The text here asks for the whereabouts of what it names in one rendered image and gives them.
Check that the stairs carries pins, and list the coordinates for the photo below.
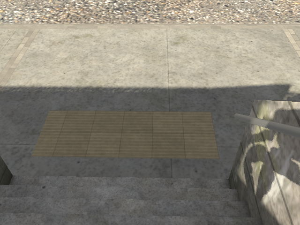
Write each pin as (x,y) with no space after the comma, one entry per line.
(101,200)

